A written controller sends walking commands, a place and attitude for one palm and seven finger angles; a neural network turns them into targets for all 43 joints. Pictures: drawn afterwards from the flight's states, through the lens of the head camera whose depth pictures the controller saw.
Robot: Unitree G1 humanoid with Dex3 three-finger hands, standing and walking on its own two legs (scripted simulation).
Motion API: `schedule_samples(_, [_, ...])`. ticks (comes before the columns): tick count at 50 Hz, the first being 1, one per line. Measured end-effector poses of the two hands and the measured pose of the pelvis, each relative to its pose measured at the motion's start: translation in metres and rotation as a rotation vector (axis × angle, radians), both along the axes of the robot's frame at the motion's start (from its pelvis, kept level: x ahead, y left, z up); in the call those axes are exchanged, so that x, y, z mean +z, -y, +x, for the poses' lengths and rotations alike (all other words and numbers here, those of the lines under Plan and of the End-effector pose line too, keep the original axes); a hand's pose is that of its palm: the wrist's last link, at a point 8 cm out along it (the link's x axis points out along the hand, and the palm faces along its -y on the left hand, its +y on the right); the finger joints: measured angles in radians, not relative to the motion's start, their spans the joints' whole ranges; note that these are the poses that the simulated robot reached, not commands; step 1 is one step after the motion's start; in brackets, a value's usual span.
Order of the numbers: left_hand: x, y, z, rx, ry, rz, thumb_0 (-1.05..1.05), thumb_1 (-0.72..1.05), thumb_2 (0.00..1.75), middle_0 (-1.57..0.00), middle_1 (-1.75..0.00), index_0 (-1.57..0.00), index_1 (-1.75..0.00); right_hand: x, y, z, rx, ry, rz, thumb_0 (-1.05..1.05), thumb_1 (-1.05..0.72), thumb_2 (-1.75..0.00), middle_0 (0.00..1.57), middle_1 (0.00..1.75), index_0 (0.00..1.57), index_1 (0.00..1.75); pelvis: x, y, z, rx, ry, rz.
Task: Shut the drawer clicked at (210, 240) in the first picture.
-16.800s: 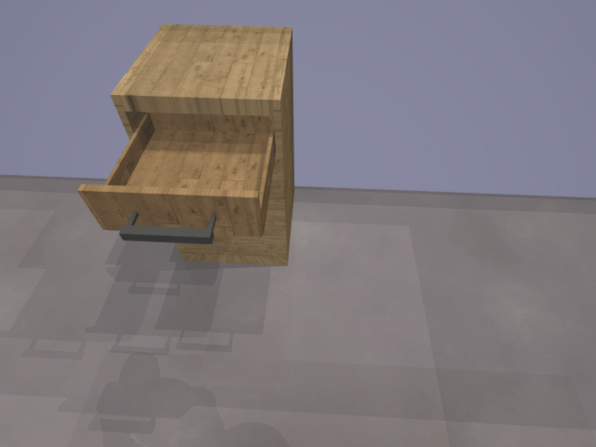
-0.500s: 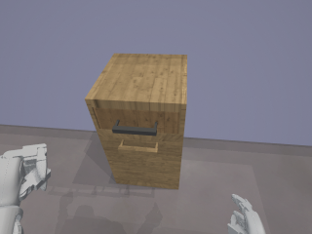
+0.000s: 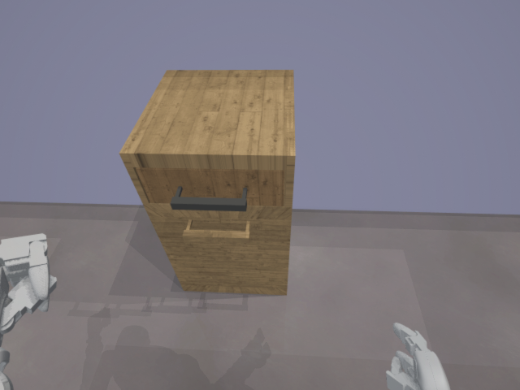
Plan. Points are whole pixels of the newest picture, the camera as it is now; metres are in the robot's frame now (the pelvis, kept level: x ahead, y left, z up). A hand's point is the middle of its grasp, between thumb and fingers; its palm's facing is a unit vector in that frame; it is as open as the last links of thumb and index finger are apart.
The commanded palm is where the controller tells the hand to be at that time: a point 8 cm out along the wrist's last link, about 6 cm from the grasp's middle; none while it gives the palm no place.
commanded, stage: step back with the hand held close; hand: left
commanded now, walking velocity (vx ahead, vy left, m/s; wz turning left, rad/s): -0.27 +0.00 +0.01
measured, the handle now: (210, 197) +0.60 +0.19 -0.14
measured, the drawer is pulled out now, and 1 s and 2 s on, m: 0.00 0.00 0.00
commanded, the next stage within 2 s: stop stepping back and stand still in 1.32 s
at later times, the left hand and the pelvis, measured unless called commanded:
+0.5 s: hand out of the picture +0.13 +0.27 +0.15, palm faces +0.37 -0.79 -0.48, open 3.2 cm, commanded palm +0.07 +0.31 +0.18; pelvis -0.06 +0.03 -0.01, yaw +0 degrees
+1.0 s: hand out of the picture +0.07 +0.25 +0.15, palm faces +0.30 -0.81 -0.50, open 3.2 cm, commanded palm +0.00 +0.30 +0.18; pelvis -0.12 +0.02 -0.02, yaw +2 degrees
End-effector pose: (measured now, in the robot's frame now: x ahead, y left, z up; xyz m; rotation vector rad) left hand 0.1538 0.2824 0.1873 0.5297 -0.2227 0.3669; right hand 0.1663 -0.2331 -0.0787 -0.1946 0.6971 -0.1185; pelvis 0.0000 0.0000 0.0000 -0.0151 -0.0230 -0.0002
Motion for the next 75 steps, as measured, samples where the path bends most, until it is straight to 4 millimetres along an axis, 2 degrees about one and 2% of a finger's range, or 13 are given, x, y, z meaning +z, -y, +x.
schedule_samples(7, [-0.028, -0.003, -0.001, -0.060, -0.164, -0.020, 0.01, 0.89, 0.90, -1.41, -1.59, -1.40, -1.60, -0.003, 0.004, -0.024, -0.077, -0.082, -0.029, 0.01, -0.90, -0.89, 0.20, 0.29, 0.20, 0.30, 0.000, -0.013, -0.011, -0.013, -0.035, 0.008])
schedule_samples(12, [-0.019, -0.011, -0.016, -0.081, -0.128, 0.015, 0.02, 0.89, 0.90, -1.41, -1.59, -1.40, -1.60, 0.000, -0.005, -0.034, -0.068, -0.100, -0.056, 0.01, -0.90, -0.89, 0.20, 0.29, 0.20, 0.30, -0.001, -0.019, -0.021, -0.007, -0.041, 0.006])
schedule_samples(18, [-0.004, -0.022, -0.039, -0.063, -0.038, 0.053, 0.01, 0.89, 0.90, -1.41, -1.59, -1.40, -1.60, 0.004, -0.023, -0.036, -0.032, -0.042, -0.044, 0.01, -0.90, -0.89, 0.20, 0.29, 0.20, 0.30, -0.005, -0.026, -0.039, -0.004, -0.034, 0.007])
schedule_samples(26, [-0.018, -0.027, -0.070, -0.012, -0.024, 0.017, 0.01, 0.89, 0.90, -1.41, -1.59, -1.41, -1.60, 0.002, -0.038, -0.051, 0.009, 0.013, -0.018, 0.01, -0.90, -0.89, 0.20, 0.30, 0.21, 0.30, -0.011, -0.027, -0.064, 0.002, -0.023, -0.004])
schedule_samples(31, [-0.022, -0.024, -0.081, -0.032, 0.008, -0.020, 0.01, 0.89, 0.90, -1.41, -1.59, -1.41, -1.60, 0.001, -0.035, -0.073, 0.021, -0.027, -0.058, 0.01, -0.90, -0.89, 0.21, 0.30, 0.21, 0.30, -0.011, -0.028, -0.076, 0.011, -0.030, -0.018])
schedule_samples(37, [-0.010, -0.026, -0.087, -0.071, 0.061, 0.053, 0.01, 0.89, 0.90, -1.41, -1.59, -1.41, -1.60, -0.001, -0.027, -0.098, 0.003, -0.070, -0.097, 0.01, -0.90, -0.89, 0.21, 0.30, 0.21, 0.30, -0.013, -0.028, -0.086, 0.051, -0.036, -0.028])
schedule_samples(41, [-0.003, -0.028, -0.096, -0.057, 0.066, 0.129, 0.01, 0.89, 0.90, -1.41, -1.59, -1.41, -1.60, -0.006, -0.023, -0.104, -0.001, -0.068, -0.087, 0.01, -0.90, -0.89, 0.20, 0.30, 0.21, 0.30, -0.016, -0.023, -0.093, 0.046, -0.062, -0.025])
schedule_samples(45, [-0.008, -0.022, -0.103, -0.076, 0.042, 0.112, 0.01, 0.89, 0.90, -1.41, -1.59, -1.41, -1.60, -0.010, -0.020, -0.107, 0.007, -0.069, -0.077, 0.01, -0.90, -0.89, 0.20, 0.30, 0.21, 0.30, -0.016, -0.018, -0.108, 0.037, -0.060, -0.028])
schedule_samples(52, [-0.010, -0.006, -0.128, -0.151, 0.042, 0.079, 0.01, 0.89, 0.90, -1.41, -1.59, -1.41, -1.60, -0.001, -0.014, -0.121, -0.009, -0.039, -0.080, 0.01, -0.90, -0.89, 0.21, 0.30, 0.21, 0.30, -0.015, -0.016, -0.128, 0.046, -0.047, -0.036])
schedule_samples(59, [-0.005, -0.037, -0.156, -0.093, 0.125, 0.073, 0.01, 0.88, 0.90, -1.41, -1.59, -1.41, -1.60, 0.006, -0.018, -0.144, -0.034, -0.055, -0.130, 0.01, -0.90, -0.89, 0.20, 0.30, 0.20, 0.30, -0.016, -0.033, -0.143, 0.066, -0.045, -0.047])
schedule_samples(65, [-0.013, -0.057, -0.174, -0.039, 0.084, 0.053, 0.01, 0.89, 0.90, -1.41, -1.59, -1.41, -1.60, 0.010, -0.044, -0.164, 0.014, -0.038, -0.114, 0.01, -0.90, -0.89, 0.20, 0.29, 0.20, 0.30, -0.009, -0.039, -0.168, 0.067, -0.058, -0.088])
schedule_samples(70, [-0.007, -0.045, -0.196, -0.082, 0.121, 0.001, 0.01, 0.89, 0.90, -1.41, -1.60, -1.41, -1.60, 0.012, -0.062, -0.180, 0.077, -0.041, -0.085, 0.01, -0.90, -0.89, 0.20, 0.30, 0.21, 0.30, -0.006, -0.035, -0.188, 0.030, -0.109, -0.088])
schedule_samples(75, [-0.005, -0.021, -0.214, -0.172, 0.131, 0.025, 0.01, 0.89, 0.90, -1.41, -1.60, -1.41, -1.60, 0.004, -0.064, -0.204, 0.093, -0.010, -0.047, 0.01, -0.90, -0.89, 0.21, 0.30, 0.21, 0.30, -0.013, -0.026, -0.223, -0.017, -0.131, -0.057])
